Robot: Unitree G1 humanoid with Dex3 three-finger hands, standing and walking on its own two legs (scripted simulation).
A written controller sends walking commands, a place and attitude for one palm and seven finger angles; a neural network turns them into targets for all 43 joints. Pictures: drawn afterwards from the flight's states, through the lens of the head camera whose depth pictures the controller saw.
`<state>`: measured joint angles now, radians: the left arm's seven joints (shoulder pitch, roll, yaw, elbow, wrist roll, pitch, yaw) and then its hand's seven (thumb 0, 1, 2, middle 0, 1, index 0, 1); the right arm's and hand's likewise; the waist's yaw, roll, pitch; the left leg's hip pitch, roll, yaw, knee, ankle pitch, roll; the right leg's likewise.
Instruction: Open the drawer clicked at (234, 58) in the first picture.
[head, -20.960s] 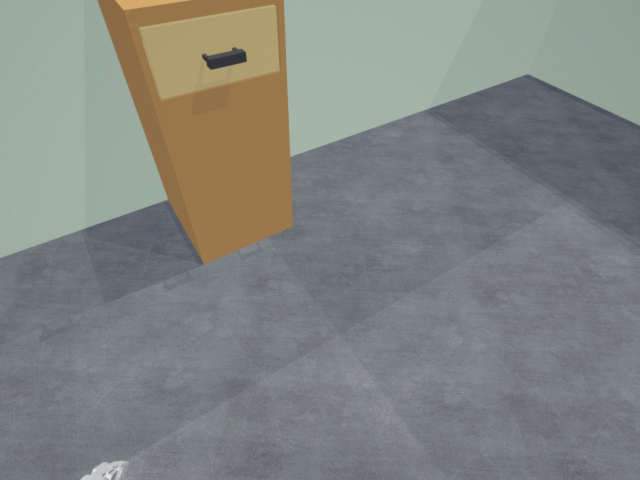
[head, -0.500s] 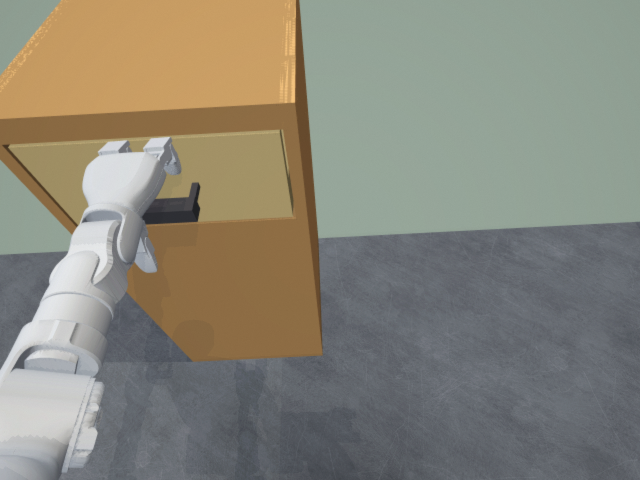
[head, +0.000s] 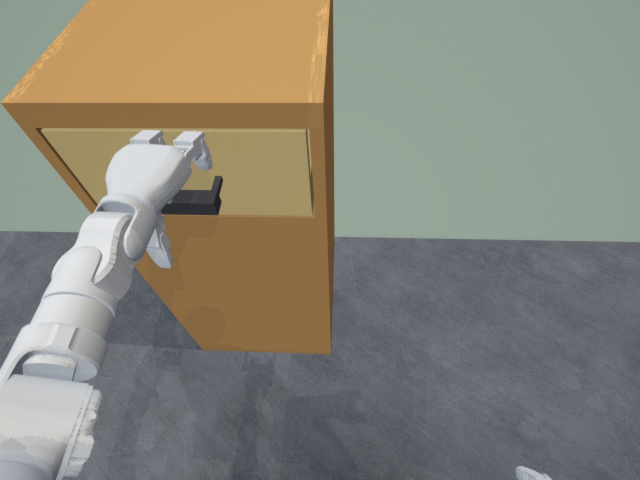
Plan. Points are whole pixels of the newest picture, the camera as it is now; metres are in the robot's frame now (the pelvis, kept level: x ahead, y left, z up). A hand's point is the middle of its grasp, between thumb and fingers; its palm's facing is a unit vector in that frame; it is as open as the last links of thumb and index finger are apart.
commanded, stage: re-aim the fingers above the handle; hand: left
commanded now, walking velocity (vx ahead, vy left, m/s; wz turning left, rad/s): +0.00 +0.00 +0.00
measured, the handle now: (186, 191) +0.50 +0.23 +0.04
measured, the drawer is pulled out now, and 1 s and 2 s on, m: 0.00 0.00 0.00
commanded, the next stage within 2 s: lower the fingers behind the handle in 1.90 s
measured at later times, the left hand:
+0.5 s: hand (161, 201) +0.43 +0.23 +0.10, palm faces +0.02 +0.01 -1.00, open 13.8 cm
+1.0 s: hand (151, 184) +0.44 +0.24 +0.11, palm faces +0.08 +0.01 -1.00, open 13.8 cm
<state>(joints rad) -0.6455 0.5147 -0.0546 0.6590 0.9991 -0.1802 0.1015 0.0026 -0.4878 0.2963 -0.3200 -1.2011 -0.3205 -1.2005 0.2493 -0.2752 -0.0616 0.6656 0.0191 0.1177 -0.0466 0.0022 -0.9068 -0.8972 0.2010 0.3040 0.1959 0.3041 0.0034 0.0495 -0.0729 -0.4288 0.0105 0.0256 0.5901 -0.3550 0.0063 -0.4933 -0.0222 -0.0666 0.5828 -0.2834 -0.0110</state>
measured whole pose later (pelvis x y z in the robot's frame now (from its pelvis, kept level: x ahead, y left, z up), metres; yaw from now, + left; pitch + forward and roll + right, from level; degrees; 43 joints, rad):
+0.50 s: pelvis -0.01 -0.01 +0.00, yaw -1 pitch +10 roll +0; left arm -0.66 0.53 -0.01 0.74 1.04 -0.14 0.15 0.00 -0.49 0.30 -0.32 -1.20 -0.32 -1.20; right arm 0.26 -0.27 -0.04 0.67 0.03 0.11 -0.06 0.00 -0.91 -0.90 0.20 0.30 0.20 0.30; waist -0.02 0.05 -0.06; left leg -0.40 0.02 0.04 0.56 -0.32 0.00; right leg -0.48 -0.01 -0.05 0.57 -0.26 -0.02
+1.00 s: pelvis -0.01 +0.00 +0.00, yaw -2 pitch +11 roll +0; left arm -0.66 0.54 0.04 0.75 1.04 -0.08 0.19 0.01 -0.49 0.30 -0.32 -1.20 -0.32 -1.20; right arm 0.28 -0.26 -0.05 0.68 0.03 0.11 -0.04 0.00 -0.91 -0.90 0.20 0.30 0.20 0.30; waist -0.02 0.07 -0.08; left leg -0.41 0.02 0.07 0.55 -0.33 0.01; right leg -0.50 -0.01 -0.02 0.57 -0.26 -0.01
